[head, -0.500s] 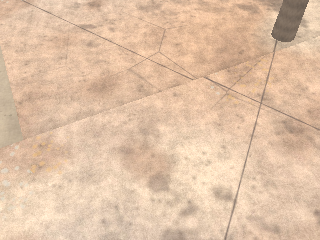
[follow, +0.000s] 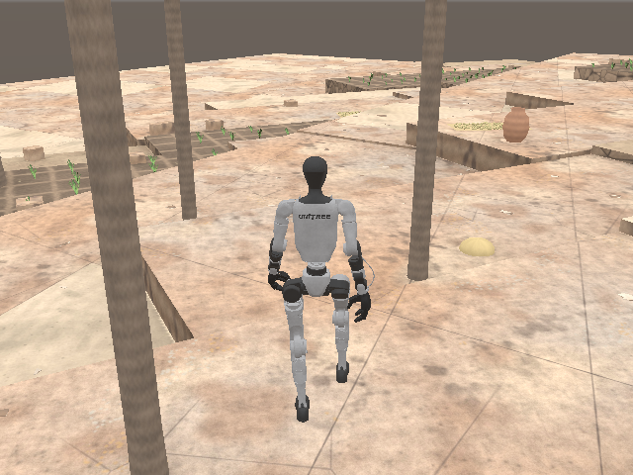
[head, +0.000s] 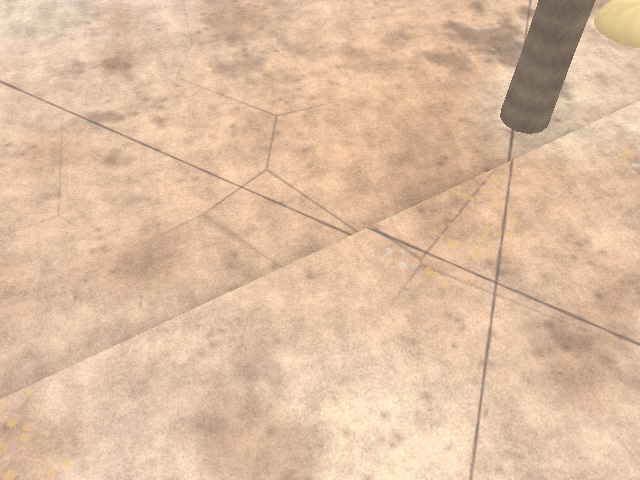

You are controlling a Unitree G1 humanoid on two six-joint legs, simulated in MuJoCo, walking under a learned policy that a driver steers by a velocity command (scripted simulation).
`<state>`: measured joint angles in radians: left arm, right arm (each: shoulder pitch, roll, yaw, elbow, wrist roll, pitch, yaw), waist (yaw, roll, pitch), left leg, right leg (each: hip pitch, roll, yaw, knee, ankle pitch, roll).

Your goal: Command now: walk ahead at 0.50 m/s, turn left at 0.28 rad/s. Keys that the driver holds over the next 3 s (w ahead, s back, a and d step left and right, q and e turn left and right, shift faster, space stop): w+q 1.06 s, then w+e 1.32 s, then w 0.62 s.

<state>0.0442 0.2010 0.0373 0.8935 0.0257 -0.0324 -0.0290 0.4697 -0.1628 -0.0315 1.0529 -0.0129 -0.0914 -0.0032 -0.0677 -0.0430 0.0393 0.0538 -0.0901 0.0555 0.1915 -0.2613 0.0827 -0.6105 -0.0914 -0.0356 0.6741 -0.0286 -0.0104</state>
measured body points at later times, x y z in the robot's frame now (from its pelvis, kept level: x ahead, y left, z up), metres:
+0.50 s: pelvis +0.26 -0.02 +0.00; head +0.28 -0.01 +0.45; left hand +0.17 +0.22 -0.14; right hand +0.47 -0.21 -0.12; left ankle +0.36 +0.15 -0.69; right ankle +0.20 -0.11 -0.74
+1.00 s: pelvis +0.49 +0.12 +0.00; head +0.51 +0.15 +0.45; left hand +0.51 +0.42 -0.11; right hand +0.64 -0.12 -0.12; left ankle +0.42 +0.13 -0.74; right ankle +0.70 +0.04 -0.67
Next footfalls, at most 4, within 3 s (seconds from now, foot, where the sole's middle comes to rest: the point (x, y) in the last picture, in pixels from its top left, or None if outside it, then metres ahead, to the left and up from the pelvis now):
0.12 right None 0.24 -0.11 -0.78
0.66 left None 0.45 0.15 -0.78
1.22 right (219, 340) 0.81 0.19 -0.78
1.82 left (90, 303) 0.97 0.53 -0.84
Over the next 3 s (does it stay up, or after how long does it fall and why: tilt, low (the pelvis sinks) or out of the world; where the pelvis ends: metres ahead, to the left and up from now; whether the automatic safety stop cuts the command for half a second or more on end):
stays up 1.48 0.50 -0.07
